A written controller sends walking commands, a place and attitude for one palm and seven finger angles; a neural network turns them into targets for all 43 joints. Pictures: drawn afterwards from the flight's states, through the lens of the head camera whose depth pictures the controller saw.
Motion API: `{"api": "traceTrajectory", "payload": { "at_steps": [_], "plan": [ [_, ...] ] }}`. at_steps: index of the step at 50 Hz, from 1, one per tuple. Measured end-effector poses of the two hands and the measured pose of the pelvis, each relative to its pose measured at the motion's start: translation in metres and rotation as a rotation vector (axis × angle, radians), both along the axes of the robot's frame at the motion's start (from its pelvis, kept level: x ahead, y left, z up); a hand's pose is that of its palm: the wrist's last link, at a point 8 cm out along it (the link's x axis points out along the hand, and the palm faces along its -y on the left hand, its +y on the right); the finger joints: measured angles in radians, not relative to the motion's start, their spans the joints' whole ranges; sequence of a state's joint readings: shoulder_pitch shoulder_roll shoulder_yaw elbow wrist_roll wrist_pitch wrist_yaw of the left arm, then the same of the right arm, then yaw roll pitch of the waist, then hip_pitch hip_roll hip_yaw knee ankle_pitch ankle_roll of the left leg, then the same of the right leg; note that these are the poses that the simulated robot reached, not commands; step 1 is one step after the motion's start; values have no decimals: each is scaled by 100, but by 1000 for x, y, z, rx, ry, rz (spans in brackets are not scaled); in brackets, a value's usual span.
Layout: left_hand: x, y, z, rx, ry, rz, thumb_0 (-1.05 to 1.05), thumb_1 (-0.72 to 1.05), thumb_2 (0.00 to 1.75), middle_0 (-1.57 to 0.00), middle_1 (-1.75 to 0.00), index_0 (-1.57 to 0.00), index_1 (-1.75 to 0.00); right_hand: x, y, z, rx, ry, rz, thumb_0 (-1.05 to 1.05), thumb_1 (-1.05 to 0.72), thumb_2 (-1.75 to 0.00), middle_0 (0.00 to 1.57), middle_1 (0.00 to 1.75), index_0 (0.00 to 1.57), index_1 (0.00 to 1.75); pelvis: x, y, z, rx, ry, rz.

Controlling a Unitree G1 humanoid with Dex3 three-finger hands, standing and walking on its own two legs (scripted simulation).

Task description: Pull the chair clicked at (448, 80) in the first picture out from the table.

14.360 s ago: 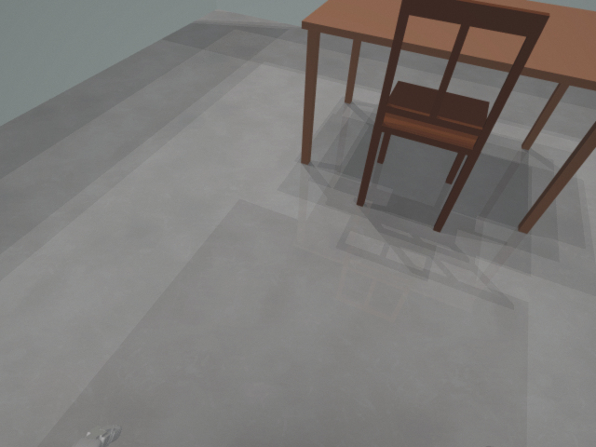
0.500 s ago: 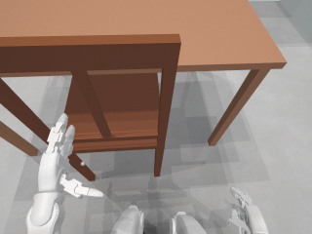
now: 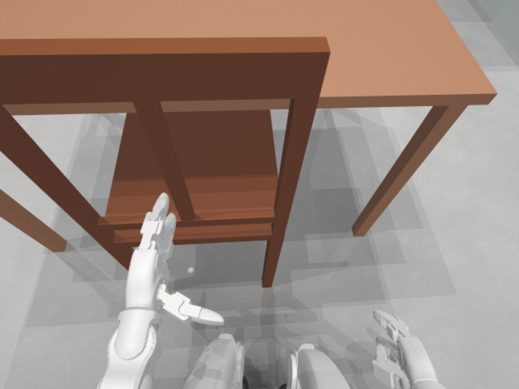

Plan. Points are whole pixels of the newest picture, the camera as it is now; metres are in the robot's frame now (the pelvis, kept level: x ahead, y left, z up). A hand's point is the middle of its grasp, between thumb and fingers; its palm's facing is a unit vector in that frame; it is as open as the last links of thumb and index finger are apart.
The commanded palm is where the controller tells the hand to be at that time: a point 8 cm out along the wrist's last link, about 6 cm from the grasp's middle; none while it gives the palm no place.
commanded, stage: aim the fingers beside a spindle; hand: left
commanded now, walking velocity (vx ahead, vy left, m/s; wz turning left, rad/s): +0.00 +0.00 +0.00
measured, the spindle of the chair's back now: (172, 172) +0.43 +0.17 +0.04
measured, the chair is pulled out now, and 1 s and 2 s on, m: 0.00 0.00 0.00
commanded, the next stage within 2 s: none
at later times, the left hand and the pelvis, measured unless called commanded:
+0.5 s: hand (174, 257) +0.29 +0.14 +0.05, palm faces +0.16 -0.99 -0.06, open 16.9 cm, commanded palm +0.26 +0.18 +0.03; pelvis +0.01 -0.01 +0.01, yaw +0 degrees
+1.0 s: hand (186, 279) +0.27 +0.12 +0.01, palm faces +0.04 -1.00 +0.04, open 17.0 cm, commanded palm +0.25 +0.17 +0.03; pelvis +0.00 -0.02 +0.01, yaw +1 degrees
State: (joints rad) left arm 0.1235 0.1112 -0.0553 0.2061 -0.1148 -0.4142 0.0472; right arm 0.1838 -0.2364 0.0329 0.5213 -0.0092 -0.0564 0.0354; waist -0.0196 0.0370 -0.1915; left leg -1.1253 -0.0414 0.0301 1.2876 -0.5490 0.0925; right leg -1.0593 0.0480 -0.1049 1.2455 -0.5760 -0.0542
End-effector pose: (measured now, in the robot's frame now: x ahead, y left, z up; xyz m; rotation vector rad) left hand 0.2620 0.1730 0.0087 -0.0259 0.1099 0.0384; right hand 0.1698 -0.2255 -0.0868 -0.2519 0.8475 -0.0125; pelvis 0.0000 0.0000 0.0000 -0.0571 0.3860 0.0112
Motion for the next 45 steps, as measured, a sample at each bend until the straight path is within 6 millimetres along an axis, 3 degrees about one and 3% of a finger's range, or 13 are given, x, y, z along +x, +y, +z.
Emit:
{"api": "traceTrajectory", "payload": {
  "at_steps": [4,9,12,17,20,25,27,30,34,37,42,45],
  "plan": [
    [-1,-6,10,18,-44,-3,-1,-50,30,-6,-8,-6,-8,0,3,0,-3,5,-8,1,-91,-90,21,30,21,30,1,1,0,0,-2,-5],
    [6,15,39,79,-156,90,-1,-50,30,-6,-9,-6,-8,-2,5,0,15,27,-4,1,-91,-90,21,30,21,30,3,0,4,1,-12,-3],
    [8,17,31,68,-109,87,-1,-50,30,-5,-8,-6,-8,-3,5,-1,25,40,0,1,-91,-90,21,30,21,30,3,-1,6,2,-12,1],
    [-3,-13,-1,-9,40,-19,-1,-50,30,-5,-8,-6,-8,-2,-2,4,7,33,-16,1,-91,-90,21,30,21,30,5,-4,6,4,-8,1],
    [-8,-19,3,3,15,-23,-1,-50,30,-5,-8,-6,-8,-1,-8,7,-14,20,-28,1,-91,-90,21,30,21,30,6,-6,6,8,-8,-6],
    [-2,14,40,98,-161,115,-1,-50,30,-6,-9,-7,-8,1,-13,5,-7,21,-23,1,-91,-90,21,30,20,30,6,-11,6,12,-18,-6],
    [2,25,45,118,-177,143,-1,-50,30,-6,-9,-6,-8,2,-13,2,4,27,-11,1,-91,-90,20,30,20,30,6,-12,6,11,-18,0],
    [4,19,30,72,-96,97,-1,-50,30,-5,-8,-6,-8,2,-14,-1,20,30,-8,1,-91,-90,20,30,20,30,5,-13,6,11,-15,5],
    [-6,-15,-2,-19,53,-32,-1,-50,30,-5,-8,-5,-8,1,-17,3,10,18,-26,1,-91,-90,21,30,21,30,6,-15,6,15,-7,-1],
    [-12,-25,-2,-13,43,-46,-1,-50,30,-5,-8,-6,-8,1,-21,6,-10,2,-39,1,-91,-90,21,30,21,30,6,-17,5,19,-7,-11],
    [-10,18,46,102,-170,137,-1,-50,30,-6,-9,-7,-8,0,-22,4,3,7,-37,1,-91,-90,20,30,20,30,7,-20,6,22,-22,-12],
    [-9,38,54,130,-193,179,-1,-50,30,-6,-9,-6,-8,-1,-20,0,24,18,-15,1,-91,-90,20,30,20,30,6,-20,6,19,-21,-3]
  ]
}}
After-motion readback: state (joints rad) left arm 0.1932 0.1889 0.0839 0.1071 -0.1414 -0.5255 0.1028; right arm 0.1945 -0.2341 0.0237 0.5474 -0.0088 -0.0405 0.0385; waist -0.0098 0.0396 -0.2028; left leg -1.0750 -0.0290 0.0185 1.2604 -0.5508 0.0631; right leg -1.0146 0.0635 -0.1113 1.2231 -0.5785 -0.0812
